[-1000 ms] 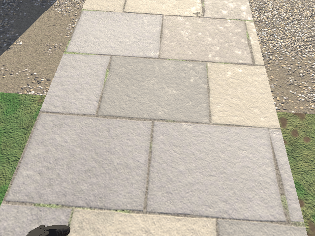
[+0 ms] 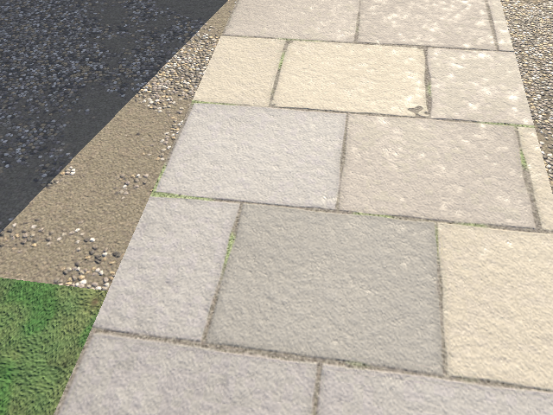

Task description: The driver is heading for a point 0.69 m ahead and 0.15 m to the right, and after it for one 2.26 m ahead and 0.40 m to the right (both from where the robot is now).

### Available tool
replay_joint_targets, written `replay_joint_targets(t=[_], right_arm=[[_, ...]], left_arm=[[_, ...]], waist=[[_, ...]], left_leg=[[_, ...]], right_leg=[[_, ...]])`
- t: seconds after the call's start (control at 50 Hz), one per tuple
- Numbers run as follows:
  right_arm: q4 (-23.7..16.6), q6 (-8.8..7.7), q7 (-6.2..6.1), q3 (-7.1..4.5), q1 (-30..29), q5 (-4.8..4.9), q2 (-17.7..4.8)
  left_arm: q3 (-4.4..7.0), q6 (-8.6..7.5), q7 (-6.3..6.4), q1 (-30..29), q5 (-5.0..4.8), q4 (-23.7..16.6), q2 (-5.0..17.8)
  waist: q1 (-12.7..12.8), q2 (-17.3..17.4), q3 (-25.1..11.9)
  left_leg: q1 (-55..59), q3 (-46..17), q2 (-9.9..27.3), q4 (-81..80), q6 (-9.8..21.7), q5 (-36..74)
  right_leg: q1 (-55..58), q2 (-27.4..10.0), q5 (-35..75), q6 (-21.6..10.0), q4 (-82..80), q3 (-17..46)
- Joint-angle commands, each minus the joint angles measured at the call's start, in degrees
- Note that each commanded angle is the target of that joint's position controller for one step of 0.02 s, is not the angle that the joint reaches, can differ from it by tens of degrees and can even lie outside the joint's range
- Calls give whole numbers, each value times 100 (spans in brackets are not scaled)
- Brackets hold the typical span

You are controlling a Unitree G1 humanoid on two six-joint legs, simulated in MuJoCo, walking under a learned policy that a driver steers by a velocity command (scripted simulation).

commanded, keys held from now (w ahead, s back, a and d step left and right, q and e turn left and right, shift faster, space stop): no key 0.14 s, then w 0.86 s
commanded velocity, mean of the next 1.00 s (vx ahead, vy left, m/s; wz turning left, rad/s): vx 0.33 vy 0.00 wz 0.00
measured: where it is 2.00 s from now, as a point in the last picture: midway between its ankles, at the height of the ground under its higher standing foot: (318, 283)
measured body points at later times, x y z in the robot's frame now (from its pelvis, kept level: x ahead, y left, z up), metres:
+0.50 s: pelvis +0.12 +0.01 +0.01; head +0.13 +0.02 +0.46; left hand +0.20 +0.28 -0.13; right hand +0.13 -0.26 -0.13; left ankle +0.07 +0.10 -0.73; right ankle +0.06 -0.13 -0.65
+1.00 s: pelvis +0.37 -0.06 +0.01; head +0.39 -0.07 +0.46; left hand +0.44 +0.21 -0.12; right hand +0.46 -0.33 -0.13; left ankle +0.38 +0.10 -0.65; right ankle +0.41 -0.14 -0.73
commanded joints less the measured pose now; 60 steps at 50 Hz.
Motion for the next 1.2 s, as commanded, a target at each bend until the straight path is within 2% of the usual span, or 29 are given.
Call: replay_joint_targets(t=[0.02,0.14,0.16,0.2,0.26,0.3,0.34,0.36,0.38,0.4,0.42,0.46,0.48,0.52,0.6,0.64,0.7,0.74,0.78,0.8,0.82,0.84,0.86,0.88,0.9,0.94,1.0,1.08,1.2], right_arm=[[-212,-30,-99,-153,-89,10,-598],[124,-49,-90,-165,-55,61,-583],[221,-36,-93,-165,26,78,-565],[323,0,-103,-207,49,145,-622],[307,-164,-69,-206,-115,203,-516],[280,-363,8,-199,-196,233,-441],[462,-481,70,-236,180,258,-498],[701,-498,81,-295,731,279,-623],[914,-515,66,-432,1268,292,-1052],[1090,-499,82,-591,1973,299,-1586],[1086,-531,104,-450,2065,187,-1219],[948,-584,108,-308,1623,132,-840],[930,-569,112,-254,1489,162,-748],[960,-486,81,-169,1484,159,-592],[884,-400,-84,-188,1348,125,-913],[946,-422,-105,-230,1525,146,-1067],[1078,-439,-106,-270,1652,248,-1043],[1077,-403,-101,-311,1549,236,-1087],[1029,-319,-99,-324,1414,190,-1091],[956,-282,-101,-272,1382,134,-978],[849,-334,-58,-96,1985,96,-338],[897,-478,-14,-40,1988,176,-228],[724,-596,27,-188,1467,338,-757],[588,-656,20,-218,1022,408,-910],[556,-658,-25,-240,848,346,-867],[639,-503,-79,-280,1079,236,-690],[537,-353,-110,-293,849,195,-578],[242,-383,-83,-324,-24,114,-621],[-137,-490,59,-219,-1244,177,-489]], left_arm=[[116,-191,0,-145,-3,-175,571],[110,-298,-4,88,-92,78,616],[115,-280,1,212,-109,162,613],[169,-229,11,260,-175,221,748],[234,-327,2,530,-257,265,908],[307,-441,-13,634,-302,343,1071],[304,-492,-41,323,-308,274,963],[281,-496,-57,-99,-310,131,859],[208,-555,-71,-453,-300,-95,592],[176,-671,-61,-511,-219,-236,430],[222,-750,-74,-561,-260,-254,589],[222,-801,-172,-457,-415,-173,532],[236,-799,-206,-581,-390,-186,517],[250,-760,-271,-699,-304,-232,421],[107,-683,-338,-1452,-256,-509,82],[92,-665,-352,-1757,-280,-606,147],[131,-637,-380,-1947,-322,-727,376],[214,-653,-400,-1726,-304,-703,572],[407,-631,-365,-595,-286,-370,865],[525,-602,-319,403,-292,-85,1083],[634,-576,-288,1132,-152,67,1601],[528,-579,-331,1147,-201,107,1362],[410,-628,-352,588,-245,41,1040],[345,-664,-357,85,-221,-74,834],[305,-707,-385,-299,-157,-109,713],[237,-767,-422,-600,-81,-102,484],[257,-801,-365,-332,-107,60,636],[289,-766,-205,164,-125,232,821],[297,-656,-124,925,-238,509,882]], waist=[[-93,-771,191],[41,-242,-203],[64,-223,-335],[76,-323,-54],[193,-653,568],[159,-996,718],[-128,-905,546],[-418,-707,412],[-571,221,319],[-791,1514,-21],[-766,1306,-72],[-436,501,67],[-370,287,245],[-288,415,273],[-337,363,509],[-408,489,550],[-315,532,696],[-78,512,490],[533,551,-265],[953,414,-839],[772,-899,-1726],[721,-1547,-2165],[629,-1169,-1206],[471,-778,-584],[257,-406,-225],[-109,-534,-127],[-173,-452,82],[30,-288,274],[430,-235,477]], left_leg=[[515,-369,310,-377,29,-667],[684,-357,363,-212,78,598],[729,-251,276,-150,85,189],[387,-46,70,91,138,-1369],[-636,36,12,649,218,-1880],[-994,39,90,1007,320,-1307],[-234,-45,153,457,465,-1066],[553,-210,209,49,552,-880],[1458,-1261,712,-522,835,-849],[2804,-3087,1689,-1175,1409,-231],[3216,-3807,2189,-1324,1663,487],[3140,-2923,2042,-1171,1429,830],[2983,-2449,1913,-1286,1282,1089],[2564,-1759,1597,-1545,1040,1441],[1543,-948,1244,-2013,966,1356],[1274,-806,1245,-2199,945,1122],[1621,-771,1532,-2215,866,1237],[2012,-652,1644,-1779,733,2258],[1958,-364,1415,-367,528,3903],[1159,-210,1143,961,352,3422],[-911,9,303,3289,10,1017],[-1736,-692,-174,4538,0,-2206],[-2318,-925,200,5031,138,-1994],[-2343,-764,509,4918,253,-1485],[-2086,-669,760,4549,264,-1009],[-1378,-726,1033,4016,252,-606],[-1524,-623,1107,3418,109,-247],[-2197,-586,1077,2067,-97,1013],[-1927,-381,711,491,-205,1646]], right_leg=[[-637,-199,-833,-236,-1229,313],[113,-98,762,-219,-792,147],[208,-53,357,-261,-823,102],[31,-59,-1144,-510,-943,230],[179,-716,-2354,-1023,-1487,1249],[515,-1348,-1938,-1388,-1752,2103],[328,-1226,-868,-1256,-1432,1773],[-95,-883,-370,-1006,-1011,1213],[-898,-105,347,-567,272,215],[-2141,520,-88,-163,2055,-411],[-3021,504,-1565,-176,3200,90],[-3516,0,-1008,-454,3846,318],[-3629,-183,-592,-498,3618,219],[-3192,-343,-16,-441,2975,9],[-2248,-108,994,-173,1041,-380],[-1681,72,1465,-165,359,-507],[-1542,45,1723,-367,-94,-296],[-1192,129,1542,-568,-207,-298],[319,438,1255,-816,-138,-517],[1760,168,1092,-1013,-52,-207],[3803,-1303,-180,-1785,-419,2213],[3952,-1923,-1241,-2132,-1690,4337],[3154,-1743,-1601,-1835,-1895,3856],[2260,-1551,-1204,-1648,-1994,3003],[1402,-1337,-516,-1546,-2151,2332],[525,-980,175,-1412,-2408,1530],[172,-896,439,-1551,-2744,1079],[553,-862,897,-1502,-2851,751],[1033,-805,1133,-1373,-2616,538]])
